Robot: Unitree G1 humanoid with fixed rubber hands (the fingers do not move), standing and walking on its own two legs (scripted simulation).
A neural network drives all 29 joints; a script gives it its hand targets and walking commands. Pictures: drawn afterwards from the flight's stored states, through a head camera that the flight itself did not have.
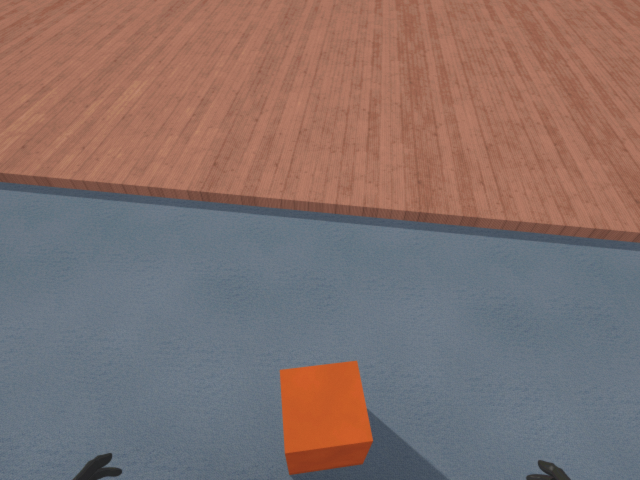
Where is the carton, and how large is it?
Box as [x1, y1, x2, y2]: [280, 361, 372, 474]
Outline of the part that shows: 356,361 280,370 284,447 289,474 362,463 371,444 372,438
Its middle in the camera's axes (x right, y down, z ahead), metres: +0.00 +0.51 +1.06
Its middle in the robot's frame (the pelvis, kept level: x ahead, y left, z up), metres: +0.38 +0.00 -0.66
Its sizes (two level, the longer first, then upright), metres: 0.210 0.200 0.250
